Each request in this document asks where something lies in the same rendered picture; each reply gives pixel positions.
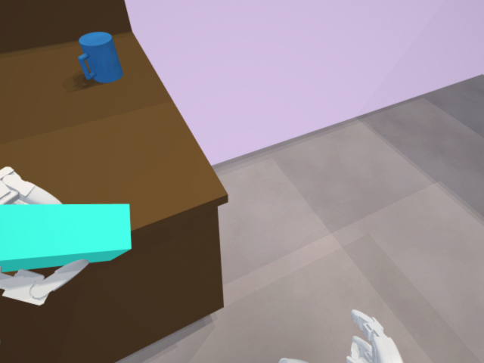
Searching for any table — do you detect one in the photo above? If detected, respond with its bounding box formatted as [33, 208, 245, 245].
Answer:
[0, 0, 228, 363]

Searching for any sponge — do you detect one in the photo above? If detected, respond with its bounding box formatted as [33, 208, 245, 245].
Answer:
[0, 204, 132, 272]

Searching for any robot left hand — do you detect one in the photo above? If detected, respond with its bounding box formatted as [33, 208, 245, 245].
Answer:
[0, 167, 89, 306]

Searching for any robot right hand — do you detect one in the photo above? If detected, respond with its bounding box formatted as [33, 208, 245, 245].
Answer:
[346, 309, 403, 363]

